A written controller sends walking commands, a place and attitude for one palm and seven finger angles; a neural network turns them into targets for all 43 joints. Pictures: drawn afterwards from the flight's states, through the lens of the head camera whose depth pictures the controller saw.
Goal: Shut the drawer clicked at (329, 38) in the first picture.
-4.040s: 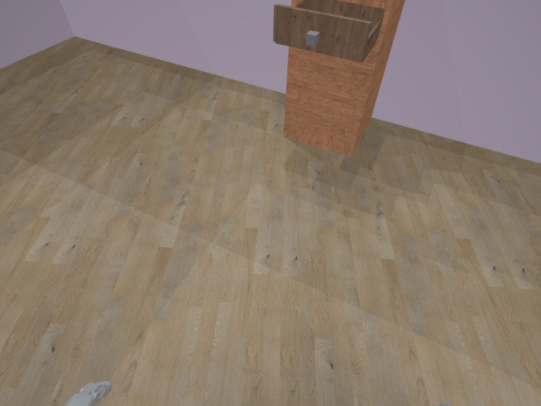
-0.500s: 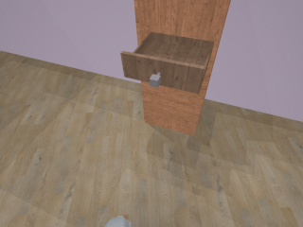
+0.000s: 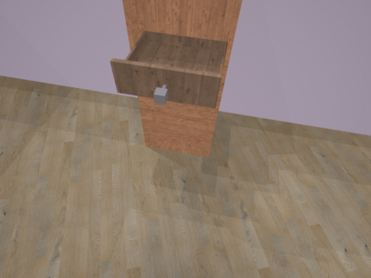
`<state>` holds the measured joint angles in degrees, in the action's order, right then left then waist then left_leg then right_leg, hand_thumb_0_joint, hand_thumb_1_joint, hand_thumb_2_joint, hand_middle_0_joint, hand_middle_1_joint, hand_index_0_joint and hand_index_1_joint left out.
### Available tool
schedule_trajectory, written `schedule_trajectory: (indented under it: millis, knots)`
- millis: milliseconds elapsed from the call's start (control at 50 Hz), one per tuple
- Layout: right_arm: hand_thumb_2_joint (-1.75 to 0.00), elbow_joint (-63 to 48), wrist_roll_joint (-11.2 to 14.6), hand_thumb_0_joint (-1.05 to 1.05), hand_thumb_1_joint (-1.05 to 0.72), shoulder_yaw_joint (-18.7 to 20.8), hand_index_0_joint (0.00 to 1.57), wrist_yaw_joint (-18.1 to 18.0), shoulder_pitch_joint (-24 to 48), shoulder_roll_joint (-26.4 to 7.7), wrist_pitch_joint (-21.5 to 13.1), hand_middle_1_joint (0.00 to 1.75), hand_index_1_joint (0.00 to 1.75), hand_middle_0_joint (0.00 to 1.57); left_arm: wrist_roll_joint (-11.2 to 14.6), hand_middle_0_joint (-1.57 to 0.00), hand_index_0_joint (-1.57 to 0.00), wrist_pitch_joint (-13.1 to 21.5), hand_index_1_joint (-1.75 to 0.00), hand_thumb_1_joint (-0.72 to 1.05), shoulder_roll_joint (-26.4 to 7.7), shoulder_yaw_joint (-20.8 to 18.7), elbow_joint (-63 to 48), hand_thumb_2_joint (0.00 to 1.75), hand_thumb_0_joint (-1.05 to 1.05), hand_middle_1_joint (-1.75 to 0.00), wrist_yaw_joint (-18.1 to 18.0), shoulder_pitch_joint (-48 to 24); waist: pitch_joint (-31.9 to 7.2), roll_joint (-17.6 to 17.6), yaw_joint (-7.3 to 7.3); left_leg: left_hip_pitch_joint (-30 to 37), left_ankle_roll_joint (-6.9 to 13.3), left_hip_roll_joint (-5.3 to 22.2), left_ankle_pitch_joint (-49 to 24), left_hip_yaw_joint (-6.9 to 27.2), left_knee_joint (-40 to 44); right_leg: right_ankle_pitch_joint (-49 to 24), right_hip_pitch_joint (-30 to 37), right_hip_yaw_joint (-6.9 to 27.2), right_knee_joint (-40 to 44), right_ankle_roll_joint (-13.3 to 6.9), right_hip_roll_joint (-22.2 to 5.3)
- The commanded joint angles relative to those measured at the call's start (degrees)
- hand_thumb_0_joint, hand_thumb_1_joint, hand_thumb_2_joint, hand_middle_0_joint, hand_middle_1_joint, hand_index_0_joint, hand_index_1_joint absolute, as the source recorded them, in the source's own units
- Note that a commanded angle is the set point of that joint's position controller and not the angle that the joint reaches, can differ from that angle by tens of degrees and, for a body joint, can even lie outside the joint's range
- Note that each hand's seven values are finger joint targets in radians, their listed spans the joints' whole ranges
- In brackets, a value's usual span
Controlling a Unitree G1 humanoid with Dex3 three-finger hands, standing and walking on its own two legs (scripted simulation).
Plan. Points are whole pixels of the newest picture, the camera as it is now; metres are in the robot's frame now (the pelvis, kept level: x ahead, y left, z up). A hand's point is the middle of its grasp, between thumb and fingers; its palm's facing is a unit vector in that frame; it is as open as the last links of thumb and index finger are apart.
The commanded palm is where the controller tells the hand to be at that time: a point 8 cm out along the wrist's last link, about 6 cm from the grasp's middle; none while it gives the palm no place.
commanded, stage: take the last steps up to it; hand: left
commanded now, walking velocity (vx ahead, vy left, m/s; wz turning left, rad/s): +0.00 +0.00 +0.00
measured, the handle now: (162, 92) +0.69 +0.13 -0.04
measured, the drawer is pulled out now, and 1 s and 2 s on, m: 0.24 0.24 0.24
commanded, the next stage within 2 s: come to a stop and stand still in 1.24 s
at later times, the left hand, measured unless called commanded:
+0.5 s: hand out of the picture +0.01 +0.15 -0.17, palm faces +0.07 -0.98 -0.16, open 7.3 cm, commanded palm none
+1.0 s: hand (138, 208) +0.32 +0.16 -0.16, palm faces -0.10 -0.98 -0.19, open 7.4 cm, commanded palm none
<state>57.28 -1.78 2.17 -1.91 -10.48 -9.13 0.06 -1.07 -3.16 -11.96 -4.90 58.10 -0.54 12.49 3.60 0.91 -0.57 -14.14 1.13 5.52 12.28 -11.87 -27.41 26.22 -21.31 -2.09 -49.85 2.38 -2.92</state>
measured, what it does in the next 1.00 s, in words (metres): walks ahead: right foot, then left foot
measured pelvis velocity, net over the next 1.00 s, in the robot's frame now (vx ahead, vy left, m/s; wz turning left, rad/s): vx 0.19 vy -0.01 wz -0.09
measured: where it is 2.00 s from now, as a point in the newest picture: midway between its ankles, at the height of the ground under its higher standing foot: (192, 264)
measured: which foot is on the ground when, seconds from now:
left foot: down 0.00-0.10, up 0.12-0.52, down 0.54-1.00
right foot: up 0.00-0.08, down 0.10-0.56, up 0.58-1.00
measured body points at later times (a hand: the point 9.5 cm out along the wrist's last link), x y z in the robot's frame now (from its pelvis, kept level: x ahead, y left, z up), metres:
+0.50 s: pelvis +0.05 -0.01 +0.00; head +0.06 -0.01 +0.45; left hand +0.01 +0.20 -0.16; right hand +0.06 -0.25 -0.15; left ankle +0.09 +0.11 -0.72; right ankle -0.01 -0.13 -0.74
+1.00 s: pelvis +0.19 -0.01 +0.00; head +0.21 -0.02 +0.44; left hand +0.32 +0.21 -0.15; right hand +0.08 -0.19 -0.16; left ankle +0.10 +0.10 -0.74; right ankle +0.29 -0.13 -0.72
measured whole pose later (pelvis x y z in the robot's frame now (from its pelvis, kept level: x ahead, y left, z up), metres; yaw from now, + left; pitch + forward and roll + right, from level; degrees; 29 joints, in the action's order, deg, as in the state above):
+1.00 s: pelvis +0.19 -0.01 +0.00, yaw -5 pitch -1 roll +2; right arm 66.2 -1.9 1.4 -0.9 -25.4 -5.1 -3.4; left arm -1.3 0.4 -9.2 -3.3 58.1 0.5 6.3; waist 3.7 0.8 3.0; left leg 1.6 0.2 0.5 19.6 -11.3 -19.4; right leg 13.9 -27.5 -5.7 -39.5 -0.3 -5.5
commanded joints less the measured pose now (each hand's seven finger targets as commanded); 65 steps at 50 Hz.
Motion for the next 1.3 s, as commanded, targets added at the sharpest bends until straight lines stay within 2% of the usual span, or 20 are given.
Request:
schedule_trajectory:
  millis: [0, 40, 60, 80, 100, 140, 220, 380, 500, 540, 560, 640, 720, 940, 1000, 1020, 1040, 1060, 1180, 1280]
  knots:
    - [-0.90, -1.20, 0.19, 0.00, -0.90, 3.06, 0.20, -0.06, -4.21, -10.94, 0.04, 0.30, 0.30, 0.20, -0.03, -0.20, -0.20, 1.27, -0.30, 0.90, -0.60, 0.50, -3.74, 0.90, 0.00, -0.30, 0.31, 1.89, -6.16, -12.32, 1.56, 6.22, 6.54, 13.64, -17.92, 10.53, 6.14, -2.41, 3.41, -2.88, 11.66, -0.98, 1.20]
    - [-0.90, -1.12, 0.55, 0.00, -0.90, 2.88, 0.20, 0.38, -4.05, -10.49, 0.18, 0.30, 0.30, 0.20, -0.28, -0.20, -0.20, 2.20, -0.30, 0.90, -1.97, 0.42, -2.31, 0.90, 0.00, -0.30, 0.38, 6.03, -8.36, -7.89, -0.54, 1.04, 2.84, 10.88, -5.71, 8.21, 1.36, -12.45, 14.07, -3.39, 24.89, -1.57, 1.44]
    - [-0.90, -1.63, 1.06, 0.00, -0.90, 2.34, 0.20, 0.77, -3.43, -7.65, 0.20, 0.30, 0.30, 0.20, -0.75, -0.20, -0.20, 2.80, -0.30, 0.90, -5.20, 0.00, -1.47, 0.90, 0.00, -0.30, 0.10, 8.72, -8.68, 1.86, -1.99, -6.64, -0.47, 6.79, 7.49, 4.31, -5.98, -10.04, 20.35, 4.54, 32.28, -3.47, -5.12]
    - [-0.90, -3.92, 1.05, 0.00, -0.90, 1.15, 0.20, 1.32, -0.76, -3.36, 0.25, 0.30, 0.30, 0.20, -0.96, -0.20, -0.20, 3.39, -0.30, 0.90, -10.84, -0.73, -0.97, 0.90, 0.00, -0.30, -0.36, 9.53, -4.35, 18.05, -2.93, -20.14, -4.08, -0.05, 21.55, 1.05, -17.05, -7.59, 21.65, 22.57, 39.14, -9.26, -17.94]
    - [-0.90, -5.07, 0.49, 0.00, -0.90, 1.37, 0.20, 1.35, 2.30, -6.33, 0.72, 0.30, 0.30, 0.20, -0.14, -0.20, -0.20, 3.39, -0.30, 0.90, -11.28, -0.38, -1.40, 0.90, 0.00, -0.30, -0.64, 10.46, -1.96, 12.98, -4.64, -20.01, -3.45, 1.02, 21.67, 7.81, -22.65, -2.37, 15.41, 24.13, 40.88, -13.34, -20.49]
    - [-0.90, -3.08, 0.11, 0.00, -0.90, 1.81, 0.20, 2.10, 0.70, -5.83, 1.02, 0.30, 0.30, 0.20, -0.24, -0.20, -0.20, 3.80, -0.30, 0.90, -8.61, -0.44, -1.39, 0.90, 0.00, -0.30, -1.03, 6.59, 1.75, 11.86, -2.34, -21.62, -2.90, 1.18, 15.10, 8.73, -29.01, 8.90, 12.13, 21.75, 43.07, -13.14, -16.74]
    - [-0.90, 0.10, -0.09, 0.00, -0.90, 2.05, 0.20, 2.88, -5.01, -5.11, 0.14, 0.30, 0.30, 0.20, -0.08, -0.20, -0.20, 5.44, -0.30, 0.90, -5.72, 0.74, -1.55, 0.90, 0.00, -0.30, -0.47, 4.33, 3.53, 7.02, 0.90, -17.79, -3.93, 1.34, 4.76, 7.53, -28.57, -5.02, 9.82, 9.76, 40.56, -10.51, -11.51]
    - [-0.90, -1.58, 0.40, 0.00, -0.90, 1.79, 0.20, 3.19, -0.73, -4.02, -1.38, 0.30, 0.30, 0.20, -0.45, -0.20, -0.20, 6.41, -0.30, 0.90, -6.67, 0.27, 2.16, 0.90, 0.00, -0.30, -0.30, 10.51, 2.37, 6.33, -2.05, -16.56, -3.16, 0.67, 6.62, 7.11, -15.24, -7.48, 16.81, 11.49, 40.24, -12.78, -14.24]
    - [-0.90, 2.29, 0.59, 0.00, -0.90, 1.48, 0.20, 2.15, -11.20, -4.95, -3.19, 0.30, 0.30, 0.20, 0.07, -0.20, -0.20, 5.73, -0.30, 0.90, -4.58, 0.53, 3.53, 0.90, 0.00, -0.30, 0.07, 9.17, -0.06, -0.10, 2.90, 9.36, -1.70, -2.25, 1.57, 4.64, 2.33, -9.29, 4.55, 4.26, 25.99, -8.09, -7.38]
    - [-0.90, 4.58, -0.01, 0.00, -0.90, 3.56, 0.20, 1.13, -22.63, -14.35, -3.28, 0.30, 0.30, 0.20, 0.30, -0.20, -0.20, 5.57, -0.30, 0.90, 0.58, 1.65, 0.57, 0.90, 0.00, -0.30, 0.64, 7.58, -3.81, -21.75, 6.45, 19.45, 6.71, 18.41, 10.38, 32.02, 14.53, 6.31, -11.66, -5.84, -3.05, -3.66, 2.80]
    - [-0.90, 4.33, -0.01, 0.00, -0.90, 3.23, 0.20, 0.85, -22.85, -13.89, -2.71, 0.30, 0.30, 0.20, -0.17, -0.20, -0.20, 5.63, -0.30, 0.90, -0.73, 1.35, -0.95, 0.90, 0.00, -0.30, 0.50, 4.06, -1.70, -15.52, 6.78, 16.81, 9.68, 20.57, 14.39, 34.98, 17.11, 7.21, -15.68, -1.27, -11.23, -4.53, 1.17]
    - [-0.90, 3.01, 0.69, 0.00, -0.90, 0.55, 0.20, 0.13, -12.85, -5.12, -4.48, 0.30, 0.30, 0.20, -0.44, -0.20, -0.20, 5.39, -0.30, 0.90, 0.37, 1.21, 1.49, 0.90, 0.00, -0.30, 1.56, 3.68, 2.03, -3.88, 2.20, 7.95, 6.87, 13.25, -1.08, 19.81, 18.02, -8.08, -13.34, 1.18, -16.23, -3.78, -3.93]
    - [-0.90, 4.16, 0.95, 0.00, -0.90, 0.43, 0.20, -0.02, -14.23, -4.96, -5.27, 0.30, 0.30, 0.20, -0.47, -0.20, -0.20, 4.19, -0.30, 0.90, 1.15, 1.29, 1.39, 0.90, 0.00, -0.30, 1.32, 4.52, 0.58, -6.09, 0.69, 9.93, 7.29, 10.52, -15.62, 12.39, 17.30, -11.94, -13.35, 0.01, -12.67, -2.13, -4.00]
    - [-0.90, 7.48, -0.02, 0.00, -0.90, 1.21, 0.20, 0.34, -18.36, -5.09, -4.11, 0.30, 0.30, 0.20, -0.33, -0.20, -0.20, 4.72, -0.30, 0.90, 1.12, 1.41, -4.22, 0.90, 0.00, -0.30, 1.31, -8.34, 4.66, -6.71, 3.05, 11.07, 7.71, 11.39, -19.42, 10.09, 13.18, -11.44, -7.02, -4.82, 12.03, -3.35, -1.94]
    - [-0.90, 7.48, 0.68, 0.00, -0.90, 1.07, 0.20, 0.43, -16.75, -5.32, -3.96, 0.30, 0.30, 0.20, -0.65, -0.20, -0.20, 5.73, -0.30, 0.90, -1.19, 0.58, -0.47, 0.90, 0.00, -0.30, 1.09, 3.50, -1.64, -2.78, -2.73, 6.39, 4.38, 7.04, -24.14, 5.85, -1.40, -17.90, 12.81, -6.42, 20.49, -4.66, 1.15]
    - [-0.90, 6.95, 1.26, 0.00, -0.90, 0.95, 0.20, 0.85, -16.56, -4.17, -4.20, 0.30, 0.30, 0.20, -0.91, -0.20, -0.20, 6.52, -0.30, 0.90, -5.23, -0.44, 1.69, 0.90, 0.00, -0.30, 0.61, 10.91, -6.67, 3.72, -5.83, -2.64, 2.09, 3.99, -15.99, 3.49, -14.01, -19.27, 25.70, 2.09, 21.76, -7.52, -6.28]
    - [-0.90, 5.12, 1.66, 0.00, -0.90, 0.37, 0.20, 1.28, -19.17, -1.33, -4.06, 0.30, 0.30, 0.20, -0.58, -0.20, -0.20, 6.84, -0.30, 0.90, -11.69, -1.99, 2.46, 0.90, 0.00, -0.30, -0.07, 16.51, -13.35, 16.59, -5.96, -14.87, -0.79, -4.11, 16.57, 1.28, -31.92, -24.06, 35.49, 24.44, 29.64, -14.15, -22.40]
    - [-0.90, 4.09, 1.43, 0.00, -0.90, 0.69, 0.20, 0.88, -15.35, -3.41, -3.35, 0.30, 0.30, 0.20, 0.50, -0.20, -0.20, 6.52, -0.30, 0.90, -12.11, -1.76, 2.58, 0.90, 0.00, -0.30, -0.28, 16.39, -11.93, 10.52, -6.18, -16.72, -0.19, -3.09, 22.37, 8.75, -41.25, -26.11, 30.80, 26.43, 33.41, -16.43, -24.38]
    - [-0.90, 6.17, 0.51, 0.00, -0.90, 0.75, 0.20, 1.28, -15.38, 0.28, -0.75, 0.30, 0.30, 0.20, 0.34, -0.20, -0.20, 7.21, -0.30, 0.90, -1.50, 1.50, -0.06, 0.90, 0.00, -0.30, -0.59, 1.90, -1.04, 3.82, 2.30, -11.33, -2.15, 2.33, 4.29, 10.30, -37.34, -25.27, 5.74, 3.01, 39.06, -10.47, -13.97]
    - [-0.90, 4.36, 0.36, 0.00, -0.90, 0.80, 0.20, 1.85, -11.71, -0.28, -0.14, 0.30, 0.30, 0.20, -0.07, -0.20, -0.20, 7.06, -0.30, 0.90, -2.30, 1.31, 0.51, 0.90, 0.00, -0.30, -0.42, 3.70, -1.44, 4.06, 1.73, -10.86, -3.05, 1.91, 2.42, 8.58, -25.69, -18.94, 6.27, 2.32, 41.20, -11.80, -13.06]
